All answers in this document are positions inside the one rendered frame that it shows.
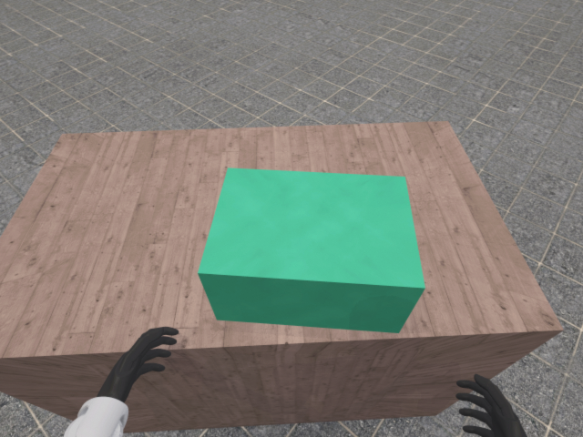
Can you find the left robot hand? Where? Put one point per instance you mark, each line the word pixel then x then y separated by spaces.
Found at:
pixel 132 363

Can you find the pedestal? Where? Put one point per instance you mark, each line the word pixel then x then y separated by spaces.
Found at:
pixel 107 243

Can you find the carton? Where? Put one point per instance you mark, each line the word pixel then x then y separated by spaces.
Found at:
pixel 313 249

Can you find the left robot forearm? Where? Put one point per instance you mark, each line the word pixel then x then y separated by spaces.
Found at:
pixel 99 417

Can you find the right robot hand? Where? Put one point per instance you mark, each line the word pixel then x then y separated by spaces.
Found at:
pixel 499 417

